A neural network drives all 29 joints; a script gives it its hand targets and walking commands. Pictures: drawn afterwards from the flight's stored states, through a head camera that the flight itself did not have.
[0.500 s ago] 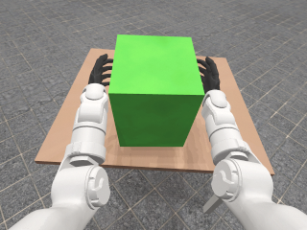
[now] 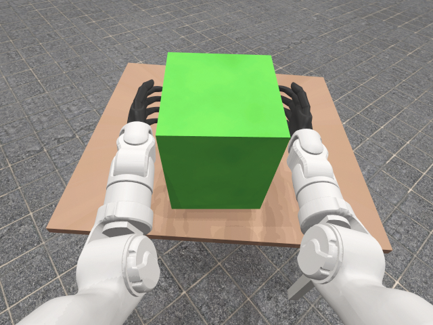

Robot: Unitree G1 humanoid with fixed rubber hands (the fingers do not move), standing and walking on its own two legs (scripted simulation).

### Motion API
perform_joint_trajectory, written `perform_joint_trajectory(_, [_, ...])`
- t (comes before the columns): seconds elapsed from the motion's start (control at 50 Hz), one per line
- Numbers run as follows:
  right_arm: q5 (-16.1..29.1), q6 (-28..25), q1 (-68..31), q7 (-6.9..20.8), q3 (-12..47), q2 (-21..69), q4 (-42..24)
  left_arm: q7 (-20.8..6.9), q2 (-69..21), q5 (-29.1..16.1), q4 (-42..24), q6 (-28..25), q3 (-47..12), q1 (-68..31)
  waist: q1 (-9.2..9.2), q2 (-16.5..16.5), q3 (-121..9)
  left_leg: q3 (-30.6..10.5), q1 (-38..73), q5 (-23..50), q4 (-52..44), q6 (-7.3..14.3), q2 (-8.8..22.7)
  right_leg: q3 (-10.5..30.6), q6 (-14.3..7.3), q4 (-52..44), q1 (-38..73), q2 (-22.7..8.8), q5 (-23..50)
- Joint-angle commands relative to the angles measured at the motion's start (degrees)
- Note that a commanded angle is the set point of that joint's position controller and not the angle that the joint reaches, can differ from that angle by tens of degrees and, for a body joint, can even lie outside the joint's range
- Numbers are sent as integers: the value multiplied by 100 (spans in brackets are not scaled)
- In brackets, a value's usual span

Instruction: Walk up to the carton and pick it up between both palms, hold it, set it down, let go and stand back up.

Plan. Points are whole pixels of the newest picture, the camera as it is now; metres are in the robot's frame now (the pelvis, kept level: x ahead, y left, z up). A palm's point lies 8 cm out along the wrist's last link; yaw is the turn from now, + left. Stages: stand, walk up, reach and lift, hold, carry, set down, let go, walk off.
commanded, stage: set down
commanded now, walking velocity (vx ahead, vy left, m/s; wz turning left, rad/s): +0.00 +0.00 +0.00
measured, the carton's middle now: (217, 137) +0.45 +0.01 +0.09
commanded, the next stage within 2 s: none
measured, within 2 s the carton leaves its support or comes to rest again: rests again in 1.42 s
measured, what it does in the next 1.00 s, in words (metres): stands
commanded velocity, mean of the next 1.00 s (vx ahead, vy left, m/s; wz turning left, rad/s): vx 0.00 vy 0.00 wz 0.00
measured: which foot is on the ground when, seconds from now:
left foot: down 0.00-1.00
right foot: down 0.00-1.00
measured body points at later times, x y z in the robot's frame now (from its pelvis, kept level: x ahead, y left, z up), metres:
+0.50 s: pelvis +0.01 +0.00 +0.00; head +0.05 +0.01 +0.45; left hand +0.45 +0.16 +0.12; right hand +0.46 -0.14 +0.12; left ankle -0.01 +0.15 -0.75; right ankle -0.01 -0.11 -0.75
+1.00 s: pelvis +0.02 +0.00 +0.00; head +0.08 +0.01 +0.45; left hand +0.46 +0.16 +0.09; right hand +0.47 -0.14 +0.10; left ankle -0.01 +0.15 -0.75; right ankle -0.01 -0.11 -0.75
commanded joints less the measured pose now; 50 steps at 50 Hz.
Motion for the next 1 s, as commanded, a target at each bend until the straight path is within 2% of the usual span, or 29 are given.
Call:
perform_joint_trajectory(0.0, [-524, -346, -3640, 928, 1205, 2394, -119, -297, -2415, -108, -346, -519, -473, -3398, 718, 4, -3332, 1030, 167, 2536, -285, 20, -168, -381, 303, -147, 626, 237, 2269])
perform_joint_trajectory(0.06, [-531, -337, -3546, 973, 1124, 2405, 13, -252, -2427, -39, -276, -525, -424, -3269, 797, 172, -3370, 1038, 246, 2724, -231, 16, -114, -384, 239, -174, 422, 214, 2050])
perform_joint_trajectory(0.12, [-698, -292, -3570, 967, 1100, 2421, 6, -280, -2429, 15, -262, -561, -351, -3334, 682, -112, -3386, 1009, -36, 2285, -320, 51, -139, -372, 285, -132, 692, 187, 2160])
perform_joint_trajectory(0.2, [-669, -309, -3386, 1017, 1064, 2428, 146, -223, -2351, 6, -349, -607, -362, -3416, 763, 96, -3449, 1046, 115, 2531, -284, 76, -124, -344, 294, -116, 495, 158, 2106])
perform_joint_trajectory(0.24, [-720, -410, -3479, 1016, 1021, 2375, 22, -221, -2430, 5, -221, -670, -364, -3336, 647, -78, -3548, 1000, 182, 2705, -212, 51, -107, -382, 258, -115, 448, 227, 2312])
perform_joint_trajectory(0.28, [-781, -362, -3443, 1037, 785, 2401, 138, -215, -2471, -64, -184, -661, -414, -3368, 605, 63, -3678, 987, 207, 2748, -179, 34, -84, -428, 236, -217, 209, 218, 2003])
perform_joint_trajectory(0.32, [-895, -446, -3499, 1015, 782, 2503, 13, -206, -2553, 3, -253, -712, -391, -3330, 650, 58, -3923, 981, 187, 2901, -127, 35, -88, -389, 246, -155, 321, 211, 2320])
perform_joint_trajectory(0.34, [-830, -484, -3518, 1021, 928, 2516, -140, -192, -2572, 64, -168, -729, -291, -3178, 824, -29, -3892, 1002, 59, 3004, -129, 41, -74, -362, 253, -107, 366, 209, 2512])
perform_joint_trajectory(0.36, [-873, -468, -3420, 1006, 957, 2551, 18, -197, -2494, 39, -178, -772, -318, -3295, 729, -85, -3770, 1009, 50, 3067, -87, 74, -122, -326, 298, -25, 528, 166, 2786])
perform_joint_trajectory(0.4, [-801, -416, -3476, 1048, 972, 2610, -40, -238, -2548, 158, 10, -736, -160, -3064, 853, -46, -3653, 1032, -157, 2830, -191, 124, -128, -275, 281, -5, 559, 162, 2819])
perform_joint_trajectory(0.44, [-955, -476, -3386, 1042, 785, 2529, 240, -213, -2577, -20, -108, -798, -418, -3390, 603, 62, -3922, 947, 180, 3158, -54, 5, -71, -419, 275, -46, 226, 208, 2476])
perform_joint_trajectory(0.46, [-861, -448, -3513, 1061, 825, 2494, 94, -203, -2509, 83, -34, -753, -203, -3297, 759, 92, -3729, 974, 142, 3102, -62, 26, -62, -378, 234, -119, 218, 200, 2380])
perform_joint_trajectory(0.48, [-997, -409, -3437, 1088, 621, 2370, 207, -195, -2485, 97, -23, -712, -280, -3362, 664, 61, -3722, 969, 105, 2936, -132, 52, -45, -376, 218, -181, 114, 193, 2086])
perform_joint_trajectory(0.5, [-982, -430, -3329, 1089, 781, 2557, 168, -163, -2475, 190, -144, -794, -215, -3211, 862, 84, -3906, 1033, 3, 2895, -104, 73, -83, -333, 261, -107, 285, 141, 2325])
perform_joint_trajectory(0.52, [-1049, -482, -3358, 1081, 645, 2485, 141, -146, -2510, 148, -55, -818, -284, -3370, 636, 68, -3975, 969, 23, 2949, -82, 62, -86, -373, 225, -77, 256, 188, 2315])
perform_joint_trajectory(0.54, [-1046, -524, -3467, 1105, 690, 2520, 147, -145, -2542, 94, -144, -881, -312, -3421, 751, 143, -4147, 978, 116, 3129, -9, 37, -40, -379, 250, -24, 204, 161, 2387])
perform_joint_trajectory(0.58, [-1033, -480, -3532, 1107, 633, 2489, 223, -129, -2458, 121, 54, -876, -272, -3461, 748, 56, -4121, 982, 94, 3104, -23, 97, -44, -345, 199, -116, 13, 172, 2298])
perform_joint_trajectory(0.6, [-1037, -565, -3434, 1110, 764, 2605, 59, -103, -2469, 133, 39, -938, -202, -3279, 834, -115, -4198, 1011, -70, 3254, 21, 113, -62, -336, 259, -4, 252, 187, 2784])
perform_joint_trajectory(0.66, [-1087, -587, -3535, 1093, 761, 2561, 153, -134, -2491, 103, 46, -1019, -274, -3391, 748, 1, -4287, 935, 77, 3379, 80, 66, -21, -358, 262, 8, -76, 171, 2774])
perform_joint_trajectory(0.74, [-1093, -544, -3381, 1085, 751, 2668, 219, -153, -2565, 217, 55, -1010, -98, -3192, 910, -15, -4239, 1018, -108, 3394, 35, 96, -47, -290, 257, 67, 327, 128, 2945])
perform_joint_trajectory(0.76, [-1183, -501, -3282, 1095, 644, 2560, 308, -157, -2465, 244, 125, -996, -80, -3239, 746, -109, -4004, 1012, -175, 3117, -27, 125, -67, -299, 287, 52, 293, 130, 2808])
perform_joint_trajectory(0.82, [-1202, -511, -3300, 1136, 500, 2531, 409, -132, -2509, 160, 186, -1037, -193, -3255, 706, 99, -3992, 909, 285, 3540, 88, 124, -2, -294, 254, -30, -394, 189, 2506])
perform_joint_trajectory(0.84, [-1220, -534, -3322, 1135, 533, 2548, 324, -128, -2567, 197, 212, -1000, -137, -3124, 815, 82, -4137, 913, 379, 3753, 123, 80, -14, -313, 222, -124, -375, 193, 2404])
perform_joint_trajectory(0.86, [-1277, -539, -3233, 1132, 475, 2460, 380, -125, -2534, 184, 133, -1057, -202, -3286, 678, 53, -4252, 915, 257, 3548, 120, 57, 2, -337, 188, -121, -251, 192, 2417])
perform_joint_trajectory(0.88, [-1209, -539, -3287, 1155, 556, 2574, 302, -109, -2607, 248, 148, -1045, -116, -3183, 843, 77, -4141, 920, 230, 3593, 104, 60, -1, -341, 185, -104, -264, 207, 2409])
perform_joint_trajectory(0.9, [-1303, -539, -3332, 1160, 410, 2514, 289, -114, -2480, 242, 199, -1026, -85, -3246, 753, 46, -4204, 948, 92, 3352, 63, 102, -18, -329, 209, -53, -188, 163, 2458])
perform_joint_trajectory(0.92, [-1261, -472, -3221, 1156, 487, 2519, 450, -117, -2427, 292, 271, -1020, 16, -3215, 824, 36, -3969, 985, 15, 3241, 25, 123, -33, -294, 217, -68, -120, 141, 2359])
perform_joint_trajectory(0.94, [-1273, -561, -3237, 1152, 452, 2575, 346, -127, -2616, 179, 100, -1084, -172, -3335, 698, 2, -4232, 917, 93, 3507, 79, 80, -15, -379, 206, -11, -158, 203, 2563])
perform_joint_trajectory(0.98, [-1317, -663, -3462, 1146, 527, 2688, 192, -102, -2507, 212, 198, -1215, -141, -3425, 842, 17, -4560, 973, 61, 3550, 158, 118, -12, -289, 221, 24, -364, 137, 2612])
